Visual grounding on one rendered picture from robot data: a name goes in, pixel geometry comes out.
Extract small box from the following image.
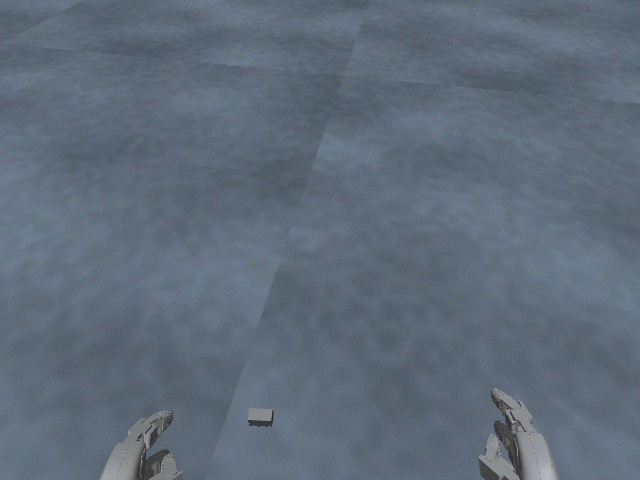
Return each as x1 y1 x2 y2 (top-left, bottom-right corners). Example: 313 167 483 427
248 408 274 425

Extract right robot hand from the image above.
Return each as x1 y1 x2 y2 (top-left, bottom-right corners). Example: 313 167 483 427
479 388 559 480

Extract left robot hand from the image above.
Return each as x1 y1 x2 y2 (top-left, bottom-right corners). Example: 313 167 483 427
99 409 183 480

